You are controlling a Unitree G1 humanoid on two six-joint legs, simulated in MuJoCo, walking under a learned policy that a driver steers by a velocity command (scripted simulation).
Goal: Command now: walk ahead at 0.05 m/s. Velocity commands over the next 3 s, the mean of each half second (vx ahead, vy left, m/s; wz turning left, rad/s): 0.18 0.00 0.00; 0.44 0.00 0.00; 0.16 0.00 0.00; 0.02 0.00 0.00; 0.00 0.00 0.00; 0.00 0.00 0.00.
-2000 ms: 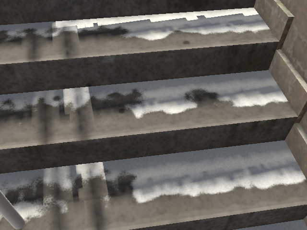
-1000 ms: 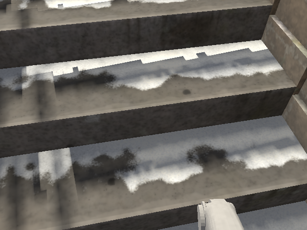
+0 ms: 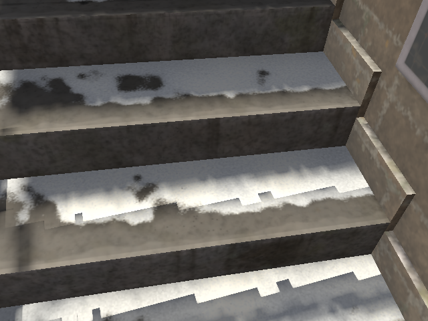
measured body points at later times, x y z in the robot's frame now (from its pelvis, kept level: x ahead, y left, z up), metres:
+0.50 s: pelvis +0.13 +0.03 +0.02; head +0.11 +0.03 +0.47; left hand +0.03 +0.25 -0.13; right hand +0.24 -0.19 -0.12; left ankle +0.12 +0.15 -0.60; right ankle +0.10 -0.13 -0.72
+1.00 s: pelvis +0.33 +0.09 +0.09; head +0.34 +0.12 +0.54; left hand +0.57 +0.27 +0.02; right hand +0.23 -0.13 -0.04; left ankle +0.15 +0.20 -0.56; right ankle +0.42 +0.02 -0.56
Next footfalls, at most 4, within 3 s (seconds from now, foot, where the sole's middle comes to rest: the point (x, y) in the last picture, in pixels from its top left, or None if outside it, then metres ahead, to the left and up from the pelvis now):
0.18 right None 0.14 -0.14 -0.76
0.60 left None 0.15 0.17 -0.76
0.92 right None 0.46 0.02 -0.59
1.36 left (98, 237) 0.64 0.30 -0.43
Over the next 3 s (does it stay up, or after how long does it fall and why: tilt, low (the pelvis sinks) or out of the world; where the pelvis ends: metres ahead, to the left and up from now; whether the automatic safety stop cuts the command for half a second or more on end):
stays up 0.66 0.18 0.35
